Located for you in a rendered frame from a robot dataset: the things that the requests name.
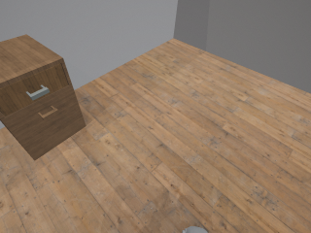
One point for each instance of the drawer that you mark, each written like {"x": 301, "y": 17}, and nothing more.
{"x": 13, "y": 96}

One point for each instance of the cabinet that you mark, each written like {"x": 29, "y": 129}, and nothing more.
{"x": 22, "y": 57}

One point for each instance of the handle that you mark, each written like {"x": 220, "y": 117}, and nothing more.
{"x": 50, "y": 114}
{"x": 38, "y": 93}

